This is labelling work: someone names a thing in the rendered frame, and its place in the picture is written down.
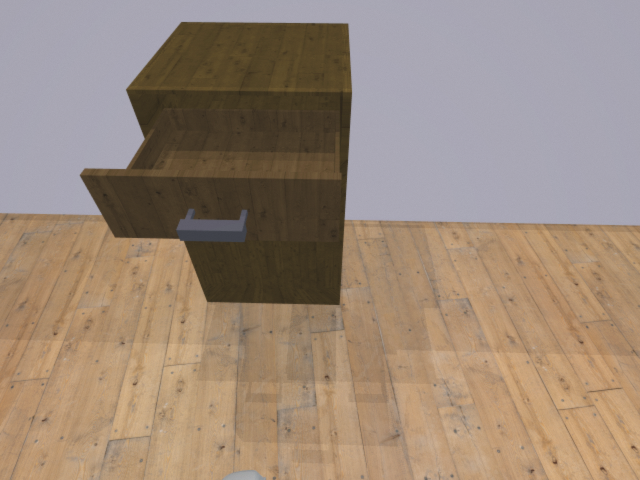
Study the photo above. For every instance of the cabinet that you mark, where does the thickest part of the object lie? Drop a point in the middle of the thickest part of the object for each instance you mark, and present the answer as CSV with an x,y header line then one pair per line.
x,y
271,66

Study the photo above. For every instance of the drawer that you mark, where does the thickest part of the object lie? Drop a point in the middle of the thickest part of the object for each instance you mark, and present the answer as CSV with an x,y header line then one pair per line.
x,y
282,166

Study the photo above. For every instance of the handle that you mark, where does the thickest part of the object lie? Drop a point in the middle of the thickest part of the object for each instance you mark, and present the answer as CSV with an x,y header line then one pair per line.
x,y
190,229

